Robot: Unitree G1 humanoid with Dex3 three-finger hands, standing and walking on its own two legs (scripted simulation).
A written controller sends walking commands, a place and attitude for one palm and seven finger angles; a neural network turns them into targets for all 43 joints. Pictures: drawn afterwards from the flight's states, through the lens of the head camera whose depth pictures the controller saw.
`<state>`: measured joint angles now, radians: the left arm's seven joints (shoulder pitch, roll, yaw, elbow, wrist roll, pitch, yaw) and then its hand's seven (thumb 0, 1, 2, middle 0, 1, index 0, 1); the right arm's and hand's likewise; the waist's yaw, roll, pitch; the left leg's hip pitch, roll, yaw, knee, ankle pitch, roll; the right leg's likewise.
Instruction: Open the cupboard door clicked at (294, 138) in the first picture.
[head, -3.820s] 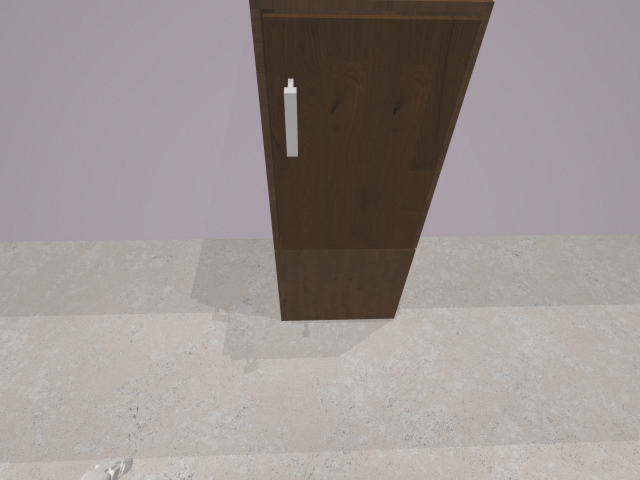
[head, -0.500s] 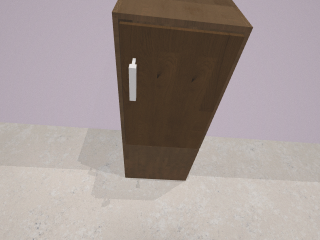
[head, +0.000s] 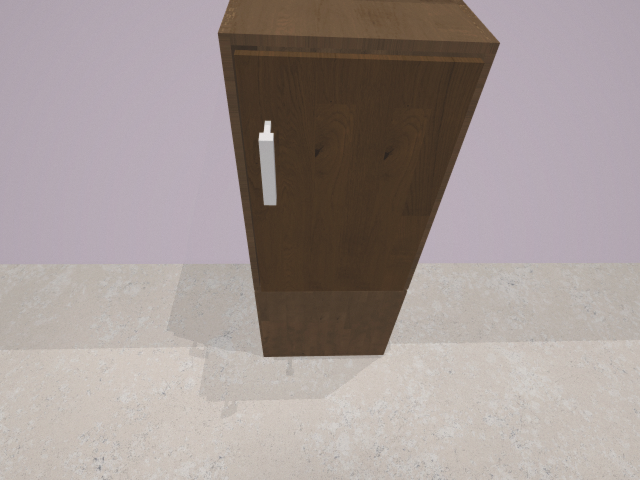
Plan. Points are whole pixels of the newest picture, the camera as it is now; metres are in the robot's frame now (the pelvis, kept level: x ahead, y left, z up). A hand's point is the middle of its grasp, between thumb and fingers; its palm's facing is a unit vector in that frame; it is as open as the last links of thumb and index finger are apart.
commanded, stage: look again from close up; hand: left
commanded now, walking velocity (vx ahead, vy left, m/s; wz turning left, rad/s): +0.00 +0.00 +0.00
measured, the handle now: (269, 163) +0.58 +0.12 +0.07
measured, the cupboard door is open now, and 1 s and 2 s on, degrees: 0 0 0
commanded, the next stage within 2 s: shuffle to correct the standing spot in 0.52 s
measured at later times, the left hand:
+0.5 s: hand out of the picture -0.02 +0.15 -0.17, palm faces +0.03 -0.98 -0.20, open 7.4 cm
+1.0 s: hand out of the picture +0.01 +0.09 -0.19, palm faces +0.10 -0.98 -0.17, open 7.4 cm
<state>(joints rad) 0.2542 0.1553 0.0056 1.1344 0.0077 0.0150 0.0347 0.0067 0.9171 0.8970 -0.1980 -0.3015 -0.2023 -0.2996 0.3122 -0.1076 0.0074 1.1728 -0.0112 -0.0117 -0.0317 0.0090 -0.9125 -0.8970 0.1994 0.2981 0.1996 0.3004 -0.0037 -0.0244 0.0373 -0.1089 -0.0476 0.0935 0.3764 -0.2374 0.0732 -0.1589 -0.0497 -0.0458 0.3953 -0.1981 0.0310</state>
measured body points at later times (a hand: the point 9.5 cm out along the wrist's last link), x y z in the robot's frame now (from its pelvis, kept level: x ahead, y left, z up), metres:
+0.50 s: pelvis +0.00 -0.01 +0.00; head -0.01 -0.03 +0.44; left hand -0.02 +0.21 -0.16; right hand +0.00 -0.23 -0.17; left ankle -0.02 +0.07 -0.74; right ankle +0.01 -0.14 -0.74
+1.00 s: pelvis +0.04 -0.07 -0.01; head +0.06 -0.07 +0.43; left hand +0.00 +0.15 -0.17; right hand +0.02 -0.28 -0.18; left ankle -0.01 +0.06 -0.74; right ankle +0.01 -0.14 -0.74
